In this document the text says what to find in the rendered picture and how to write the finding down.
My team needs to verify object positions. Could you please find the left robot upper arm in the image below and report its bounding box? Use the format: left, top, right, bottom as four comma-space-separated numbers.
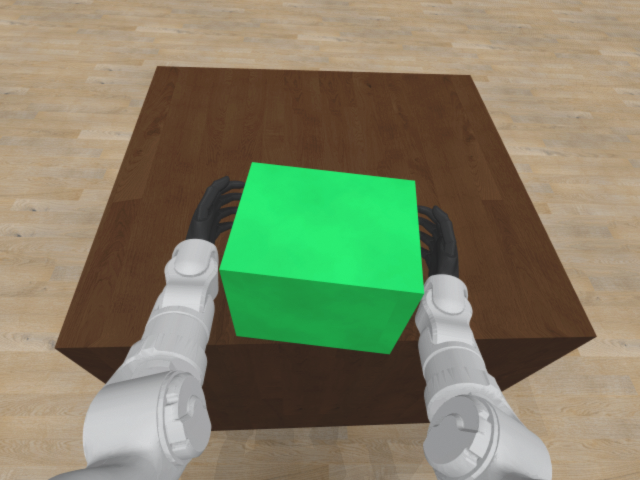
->
48, 370, 211, 480

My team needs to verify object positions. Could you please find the right robot upper arm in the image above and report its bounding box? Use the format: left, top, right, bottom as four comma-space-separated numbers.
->
423, 395, 552, 480

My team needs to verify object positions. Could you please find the right robot hand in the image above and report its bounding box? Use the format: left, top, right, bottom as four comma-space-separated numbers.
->
417, 205, 459, 279

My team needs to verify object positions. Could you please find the pedestal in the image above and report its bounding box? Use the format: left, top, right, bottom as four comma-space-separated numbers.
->
55, 66, 597, 431

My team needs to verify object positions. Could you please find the left robot forearm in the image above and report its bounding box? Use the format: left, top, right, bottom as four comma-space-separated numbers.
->
83, 239, 219, 461

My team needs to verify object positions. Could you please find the carton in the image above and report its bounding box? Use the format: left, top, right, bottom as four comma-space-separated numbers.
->
219, 162, 424, 354

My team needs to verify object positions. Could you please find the left robot hand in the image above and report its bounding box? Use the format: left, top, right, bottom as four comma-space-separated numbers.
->
185, 176, 245, 245

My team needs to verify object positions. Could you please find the right robot forearm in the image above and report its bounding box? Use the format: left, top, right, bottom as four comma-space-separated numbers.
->
415, 274, 526, 427

